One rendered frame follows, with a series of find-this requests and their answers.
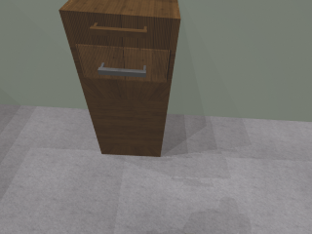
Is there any handle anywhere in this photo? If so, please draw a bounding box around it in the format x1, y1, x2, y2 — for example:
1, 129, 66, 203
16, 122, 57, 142
97, 62, 146, 78
89, 25, 147, 39

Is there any cabinet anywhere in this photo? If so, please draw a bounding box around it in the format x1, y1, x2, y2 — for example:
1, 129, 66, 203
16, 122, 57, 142
58, 0, 181, 157

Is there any drawer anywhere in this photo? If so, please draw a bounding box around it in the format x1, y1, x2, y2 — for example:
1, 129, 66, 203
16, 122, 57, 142
75, 44, 170, 82

